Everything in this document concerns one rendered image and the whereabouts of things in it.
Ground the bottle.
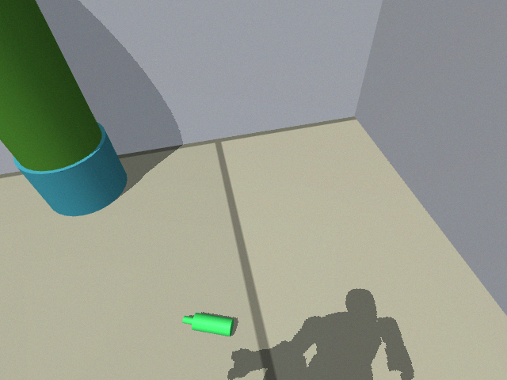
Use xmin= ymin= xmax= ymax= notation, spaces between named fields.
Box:
xmin=183 ymin=313 xmax=234 ymax=336

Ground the potted plant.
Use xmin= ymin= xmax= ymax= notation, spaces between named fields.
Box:
xmin=0 ymin=0 xmax=127 ymax=216

